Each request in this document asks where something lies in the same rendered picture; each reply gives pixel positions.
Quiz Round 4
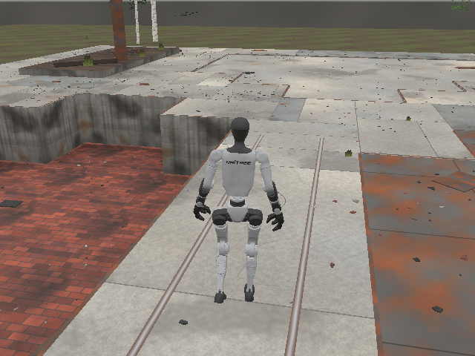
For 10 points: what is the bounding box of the robot left upper arm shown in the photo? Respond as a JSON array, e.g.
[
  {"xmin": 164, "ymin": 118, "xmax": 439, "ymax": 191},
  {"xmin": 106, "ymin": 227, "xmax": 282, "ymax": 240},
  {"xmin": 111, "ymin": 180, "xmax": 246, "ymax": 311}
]
[{"xmin": 202, "ymin": 149, "xmax": 224, "ymax": 189}]

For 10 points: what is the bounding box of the humanoid robot torso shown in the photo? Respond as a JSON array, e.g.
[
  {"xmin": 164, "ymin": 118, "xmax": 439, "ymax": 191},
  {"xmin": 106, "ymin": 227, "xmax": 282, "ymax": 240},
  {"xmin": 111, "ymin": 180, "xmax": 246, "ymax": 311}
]
[{"xmin": 222, "ymin": 146, "xmax": 256, "ymax": 223}]

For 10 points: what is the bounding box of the robot right upper arm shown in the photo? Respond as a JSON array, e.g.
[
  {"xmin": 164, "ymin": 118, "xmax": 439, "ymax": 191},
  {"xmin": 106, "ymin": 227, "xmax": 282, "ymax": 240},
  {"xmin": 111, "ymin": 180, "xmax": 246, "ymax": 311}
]
[{"xmin": 255, "ymin": 150, "xmax": 274, "ymax": 193}]

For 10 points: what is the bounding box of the right robot hand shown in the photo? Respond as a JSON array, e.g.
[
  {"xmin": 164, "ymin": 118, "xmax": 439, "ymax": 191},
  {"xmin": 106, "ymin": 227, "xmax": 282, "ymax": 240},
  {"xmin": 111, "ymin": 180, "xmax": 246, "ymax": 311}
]
[{"xmin": 266, "ymin": 212, "xmax": 284, "ymax": 231}]

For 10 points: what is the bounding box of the right robot shin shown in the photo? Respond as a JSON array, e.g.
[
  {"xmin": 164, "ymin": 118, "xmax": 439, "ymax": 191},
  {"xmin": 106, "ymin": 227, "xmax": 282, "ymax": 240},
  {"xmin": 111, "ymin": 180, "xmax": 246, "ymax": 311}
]
[{"xmin": 246, "ymin": 245, "xmax": 258, "ymax": 292}]

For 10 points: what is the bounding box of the robot left forearm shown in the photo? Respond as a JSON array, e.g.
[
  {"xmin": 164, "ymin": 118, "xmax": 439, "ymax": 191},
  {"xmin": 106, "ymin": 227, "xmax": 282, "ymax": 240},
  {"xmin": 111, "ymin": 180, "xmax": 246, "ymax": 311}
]
[{"xmin": 195, "ymin": 178, "xmax": 210, "ymax": 207}]

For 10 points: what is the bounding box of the robot right forearm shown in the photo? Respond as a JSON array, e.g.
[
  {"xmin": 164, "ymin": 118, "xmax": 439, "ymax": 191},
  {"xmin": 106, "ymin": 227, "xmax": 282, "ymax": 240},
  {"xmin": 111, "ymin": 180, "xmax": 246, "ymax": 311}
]
[{"xmin": 267, "ymin": 181, "xmax": 282, "ymax": 215}]

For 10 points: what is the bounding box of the left robot hand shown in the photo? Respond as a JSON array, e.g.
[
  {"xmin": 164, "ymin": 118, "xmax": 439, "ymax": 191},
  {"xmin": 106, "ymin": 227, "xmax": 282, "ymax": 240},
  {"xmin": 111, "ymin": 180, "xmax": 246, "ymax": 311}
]
[{"xmin": 193, "ymin": 205, "xmax": 211, "ymax": 221}]

